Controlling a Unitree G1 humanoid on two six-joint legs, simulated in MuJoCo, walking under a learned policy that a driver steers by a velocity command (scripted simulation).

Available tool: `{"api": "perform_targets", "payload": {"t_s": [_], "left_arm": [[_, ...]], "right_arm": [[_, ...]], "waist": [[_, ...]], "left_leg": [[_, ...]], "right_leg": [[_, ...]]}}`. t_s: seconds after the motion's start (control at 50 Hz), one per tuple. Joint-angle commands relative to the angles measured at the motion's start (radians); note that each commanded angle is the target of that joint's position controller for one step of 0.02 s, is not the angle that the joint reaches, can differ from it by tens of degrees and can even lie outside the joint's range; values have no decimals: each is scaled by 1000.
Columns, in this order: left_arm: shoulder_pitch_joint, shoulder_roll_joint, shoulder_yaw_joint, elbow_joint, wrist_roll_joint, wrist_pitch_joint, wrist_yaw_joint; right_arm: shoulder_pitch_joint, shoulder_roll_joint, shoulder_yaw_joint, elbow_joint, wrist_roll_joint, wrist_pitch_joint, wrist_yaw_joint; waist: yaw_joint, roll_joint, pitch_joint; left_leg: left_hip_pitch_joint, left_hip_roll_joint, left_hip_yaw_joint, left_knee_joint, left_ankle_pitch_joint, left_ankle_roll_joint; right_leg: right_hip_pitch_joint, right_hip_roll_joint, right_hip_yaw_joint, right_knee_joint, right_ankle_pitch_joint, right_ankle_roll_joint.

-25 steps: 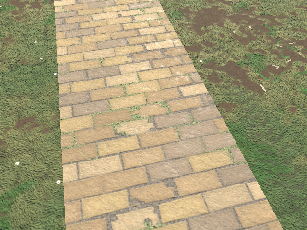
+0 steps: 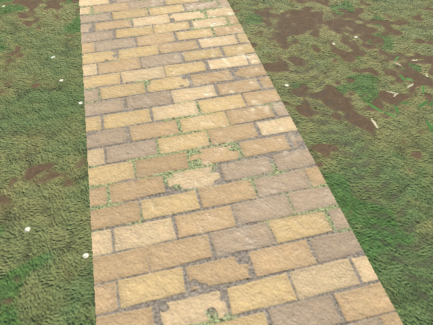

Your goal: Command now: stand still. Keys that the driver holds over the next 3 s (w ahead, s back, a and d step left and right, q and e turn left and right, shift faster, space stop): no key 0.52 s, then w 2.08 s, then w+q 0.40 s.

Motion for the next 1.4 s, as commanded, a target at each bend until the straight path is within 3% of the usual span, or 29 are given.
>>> {"api": "perform_targets", "payload": {"t_s": [0.02,0.52,0.56,0.58,0.6,0.62,0.66,0.68,0.72,0.76,0.82,0.84,0.86,0.88,0.9,0.92,0.94,0.96,1.0,1.06,1.14,1.22,1.28,1.3,1.32,1.34,1.36,1.38,1.4], "left_arm": [[30,101,13,-18,0,-6,4],[79,82,9,-9,-3,-8,9],[94,61,5,-1,-4,-6,11],[80,64,7,-10,-8,-9,11],[48,69,7,-31,-9,-19,8],[8,69,5,-58,-11,-37,1],[-43,77,11,-91,-22,-71,-17],[-37,80,15,-96,-27,-85,-26],[-44,80,19,-106,-34,-110,-41],[-38,65,20,-105,-35,-122,-51],[167,78,43,-26,-35,-112,-52],[265,108,58,-8,-36,-109,-47],[394,202,77,0,-28,-108,-37],[453,257,79,11,-5,-123,-54],[328,193,56,-16,-6,-140,-62],[230,137,39,-52,-10,-148,-69],[162,123,29,-78,-9,-148,-77],[140,109,24,-89,-6,-145,-79],[189,86,14,-77,1,-133,-72],[252,121,18,-68,5,-125,-53],[273,138,19,-86,3,-114,-35],[336,141,26,-71,-12,-107,-30],[309,165,39,-81,-11,-95,-27],[295,181,46,-88,-6,-89,-26],[275,186,48,-95,1,-79,-27],[254,175,42,-110,5,-75,-29],[347,76,14,-132,13,-84,-42],[400,2,-12,-110,-4,-113,-54],[300,107,17,-140,-34,-140,-59]], "right_arm": [[65,-100,-17,-18,1,-5,-3],[117,-76,-21,-12,3,-4,-5],[140,-83,-26,0,7,-1,-10],[142,-124,-39,-6,16,2,-15],[164,-160,-51,-10,23,1,-19],[173,-195,-65,-16,26,-4,-21],[173,-191,-74,-28,12,-25,-22],[169,-173,-72,-35,13,-35,-18],[145,-159,-72,-55,30,-41,-13],[135,-179,-77,-64,35,-35,-9],[114,-185,-75,-80,39,-29,-3],[83,-158,-64,-94,35,-37,0],[57,-73,-39,-127,10,-48,9],[78,-32,-37,-157,38,-68,7],[48,-104,-50,-167,60,-84,9],[16,-128,-55,-174,63,-94,17],[22,-125,-59,-162,51,-96,17],[12,-143,-70,-161,37,-94,16],[10,-128,-75,-155,30,-82,27],[-90,-95,-69,-195,23,-68,30],[-285,-67,-52,-266,26,-73,37],[-394,-71,-44,-309,34,-80,58],[-372,-109,-57,-320,34,-90,73],[-312,-137,-70,-306,34,-90,72],[-181,-176,-91,-271,35,-88,67],[-5,-220,-113,-219,36,-82,58],[153,-309,-136,-185,6,-78,49],[184,-280,-124,-167,10,-74,52],[108,-214,-102,-170,16,-77,54]], "waist": [[0,9,11],[-1,8,23],[-7,34,14],[-18,80,40],[-36,131,76],[-50,172,120],[-56,152,183],[-45,121,179],[-34,87,144],[-22,107,100],[74,84,36],[129,29,5],[160,-220,-65],[138,-345,-99],[86,-165,7],[60,-103,64],[31,-67,73],[18,-63,80],[15,-86,63],[28,-54,71],[67,-55,99],[78,-59,126],[23,-82,75],[-15,-108,16],[-86,-126,-72],[-169,-119,-175],[-149,60,-348],[-122,243,-498],[-124,183,-359]], "left_leg": [[-73,64,-58,-107,135,7],[-66,62,-59,-107,161,12],[-66,62,-78,-150,-126,28],[-75,94,-138,-188,-320,65],[-69,178,-256,-251,-485,118],[-80,288,-393,-315,-558,179],[-36,393,-513,-364,-459,245],[25,395,-499,-352,-385,241],[78,339,-376,-329,-242,188],[9,266,-247,-292,-154,157],[-210,191,-156,-148,-102,129],[-284,148,-98,23,-4,93],[-408,56,29,427,-95,21],[-600,-35,-45,680,-265,16],[-687,51,-119,814,-206,42],[-701,98,-122,818,-88,66],[-663,135,-103,777,4,66],[-632,158,-88,716,59,60],[-570,173,-48,655,122,38],[-627,173,-17,554,189,-5],[-574,135,28,263,330,-23],[-547,104,34,120,356,6],[-462,70,39,73,286,52],[-368,38,57,86,249,69],[-202,1,80,90,228,93],[65,27,49,92,251,126],[489,285,-318,100,146,253],[637,452,-771,-109,-27,358],[524,406,-718,-166,-87,298]], "right_leg": [[39,-14,-3,-42,148,-35],[28,-17,-10,-39,147,-28],[13,23,-58,2,-36,-30],[-48,58,-102,79,-172,-34],[-146,63,-124,170,-235,-40],[-221,25,-123,274,-228,-51],[-388,-54,-76,454,-268,-71],[-452,-82,-64,484,-279,-81],[-423,-99,-79,352,-238,-93],[-241,-55,-147,201,-169,-81],[157,43,-227,61,4,-59],[280,-13,-137,13,-25,-84],[387,-256,213,-124,-143,-163],[437,-415,658,-306,-344,-306],[351,-425,623,-307,-432,-302],[280,-372,474,-305,-375,-261],[230,-317,344,-315,-244,-231],[203,-272,237,-320,-112,-207],[183,-210,98,-322,99,-185],[194,-207,32,-331,308,-214],[159,-181,-37,-369,316,-208],[247,-221,-56,-358,339,-211],[352,-255,-74,-256,586,-189],[377,-256,-79,-176,770,-178],[369,-236,-100,-18,922,-163],[240,-193,-122,206,876,-132],[-141,-77,-147,592,478,-85],[-351,76,-42,881,-309,-57],[-457,11,43,972,-307,-87]]}}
